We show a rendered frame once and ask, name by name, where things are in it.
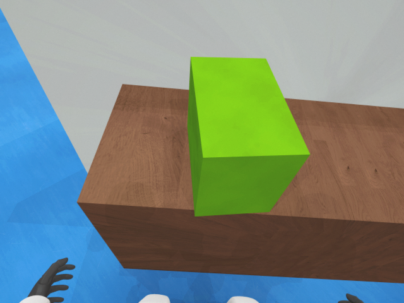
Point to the left robot hand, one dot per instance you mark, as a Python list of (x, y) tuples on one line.
[(43, 286)]

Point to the carton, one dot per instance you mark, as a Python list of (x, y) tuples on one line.
[(245, 147)]

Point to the pedestal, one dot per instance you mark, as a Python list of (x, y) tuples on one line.
[(340, 218)]

